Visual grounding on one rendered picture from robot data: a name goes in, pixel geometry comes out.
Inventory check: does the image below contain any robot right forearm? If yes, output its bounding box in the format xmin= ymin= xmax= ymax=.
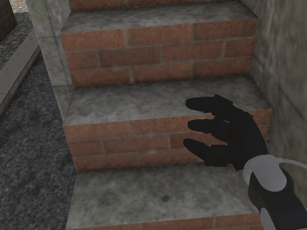
xmin=243 ymin=154 xmax=307 ymax=230

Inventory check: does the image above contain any robot right hand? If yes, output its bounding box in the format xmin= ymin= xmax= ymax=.
xmin=183 ymin=94 xmax=270 ymax=172

